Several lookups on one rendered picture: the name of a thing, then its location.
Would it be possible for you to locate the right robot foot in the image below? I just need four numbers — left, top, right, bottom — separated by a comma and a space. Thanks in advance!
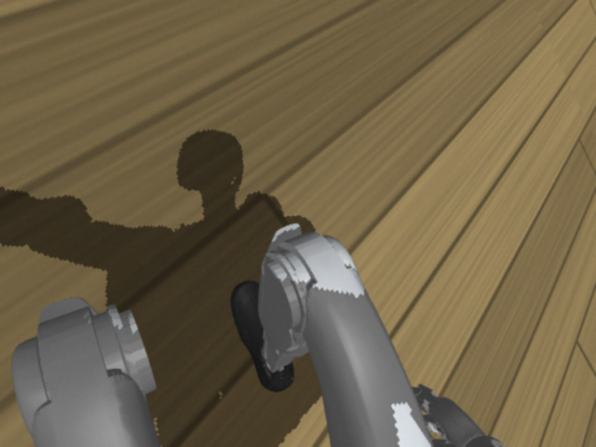
231, 280, 294, 392

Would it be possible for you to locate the right robot hand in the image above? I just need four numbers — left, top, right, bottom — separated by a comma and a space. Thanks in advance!
412, 384, 486, 447

